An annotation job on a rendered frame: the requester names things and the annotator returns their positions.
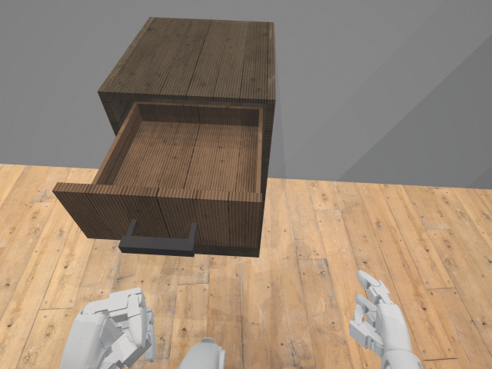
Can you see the handle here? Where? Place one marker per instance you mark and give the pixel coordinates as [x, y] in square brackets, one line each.
[160, 246]

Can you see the robot left thigh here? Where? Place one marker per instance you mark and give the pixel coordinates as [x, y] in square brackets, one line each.
[204, 355]

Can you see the robot left shin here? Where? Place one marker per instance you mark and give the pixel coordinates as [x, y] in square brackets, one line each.
[208, 339]

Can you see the drawer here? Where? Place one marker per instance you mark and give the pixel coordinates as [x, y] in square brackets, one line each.
[171, 165]

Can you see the cabinet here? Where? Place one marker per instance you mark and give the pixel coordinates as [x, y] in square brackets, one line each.
[199, 62]

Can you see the right robot hand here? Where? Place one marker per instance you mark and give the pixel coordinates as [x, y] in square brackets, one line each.
[385, 328]

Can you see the left robot hand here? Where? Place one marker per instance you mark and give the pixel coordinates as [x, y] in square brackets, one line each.
[93, 334]

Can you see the right robot forearm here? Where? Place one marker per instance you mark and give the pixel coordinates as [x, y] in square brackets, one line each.
[400, 359]

